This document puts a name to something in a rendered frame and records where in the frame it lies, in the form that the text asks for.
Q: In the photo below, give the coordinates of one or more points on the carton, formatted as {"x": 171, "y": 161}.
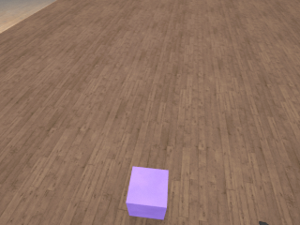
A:
{"x": 147, "y": 194}

